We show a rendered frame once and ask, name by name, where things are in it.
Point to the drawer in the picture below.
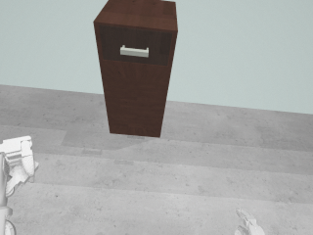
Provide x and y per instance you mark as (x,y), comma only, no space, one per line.
(114,37)

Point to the right robot hand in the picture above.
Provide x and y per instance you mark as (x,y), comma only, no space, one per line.
(250,224)

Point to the left robot hand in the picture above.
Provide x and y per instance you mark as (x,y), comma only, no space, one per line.
(18,153)

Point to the cabinet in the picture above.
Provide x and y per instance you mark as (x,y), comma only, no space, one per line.
(136,93)

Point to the handle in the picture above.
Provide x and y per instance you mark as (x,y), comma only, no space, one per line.
(134,52)

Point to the left robot forearm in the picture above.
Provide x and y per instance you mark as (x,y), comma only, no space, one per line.
(6,226)

